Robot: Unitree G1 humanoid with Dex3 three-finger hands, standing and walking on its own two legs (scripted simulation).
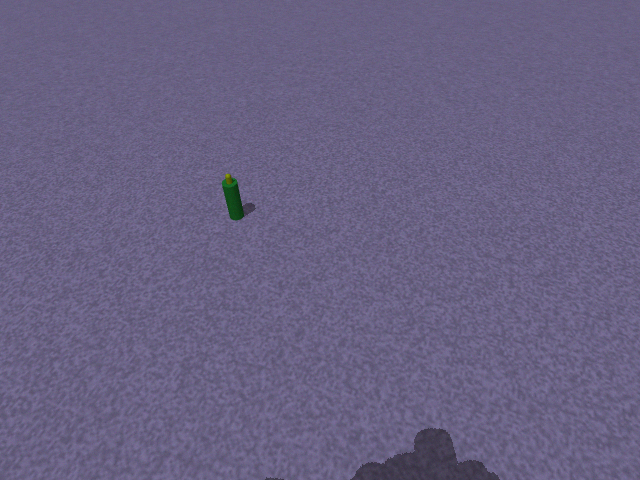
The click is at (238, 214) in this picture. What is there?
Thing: necked bottle
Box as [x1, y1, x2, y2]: [222, 174, 243, 219]
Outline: 226,174 226,178 222,181 222,186 229,214 232,219 239,219 243,216 243,212 237,183 234,178 231,178 229,174
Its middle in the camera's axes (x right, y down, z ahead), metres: -0.38 -0.20 +1.72
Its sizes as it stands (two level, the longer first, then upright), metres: 0.065 0.065 0.239
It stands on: the floor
